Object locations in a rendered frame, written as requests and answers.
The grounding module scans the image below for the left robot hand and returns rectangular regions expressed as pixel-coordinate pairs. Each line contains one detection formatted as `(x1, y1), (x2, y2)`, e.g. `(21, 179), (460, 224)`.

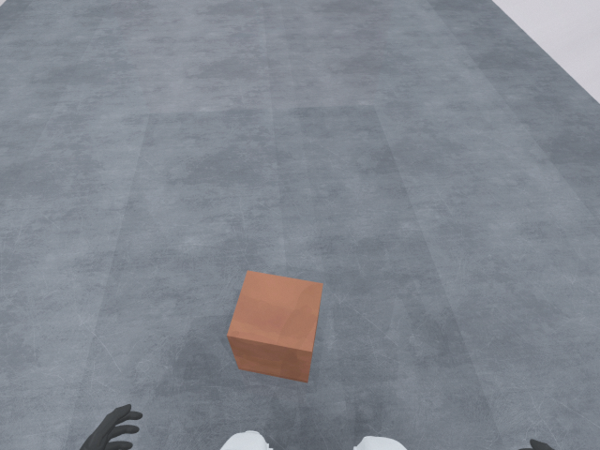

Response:
(80, 404), (143, 450)

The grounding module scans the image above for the carton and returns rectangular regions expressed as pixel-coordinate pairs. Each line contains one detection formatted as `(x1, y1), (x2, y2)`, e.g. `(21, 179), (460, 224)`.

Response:
(227, 270), (323, 383)

